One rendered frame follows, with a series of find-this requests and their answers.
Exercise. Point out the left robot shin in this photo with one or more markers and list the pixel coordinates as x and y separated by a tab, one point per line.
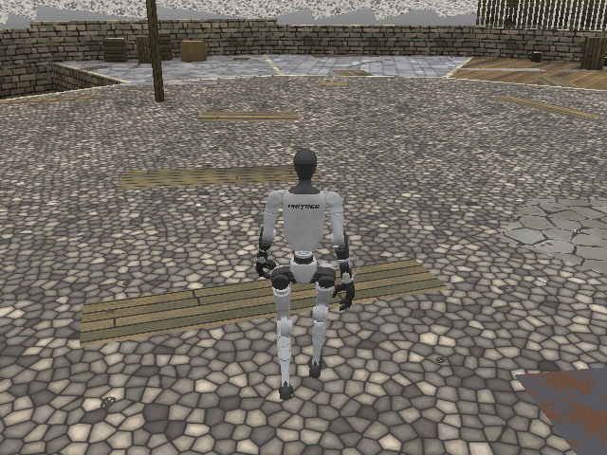
284	353

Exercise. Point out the robot torso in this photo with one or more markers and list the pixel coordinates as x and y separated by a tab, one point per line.
303	229

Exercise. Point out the robot right hand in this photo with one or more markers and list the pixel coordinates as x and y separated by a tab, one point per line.
350	294

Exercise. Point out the robot left hand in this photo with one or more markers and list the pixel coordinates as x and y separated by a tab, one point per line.
268	264

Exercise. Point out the left robot forearm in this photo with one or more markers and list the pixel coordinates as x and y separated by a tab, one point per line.
263	248

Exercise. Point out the right robot upper arm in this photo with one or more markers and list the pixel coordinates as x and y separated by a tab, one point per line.
333	200

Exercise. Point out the left robot upper arm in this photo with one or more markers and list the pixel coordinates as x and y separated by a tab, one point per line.
274	200

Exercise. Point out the right robot forearm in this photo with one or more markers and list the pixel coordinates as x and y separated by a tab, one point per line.
344	263

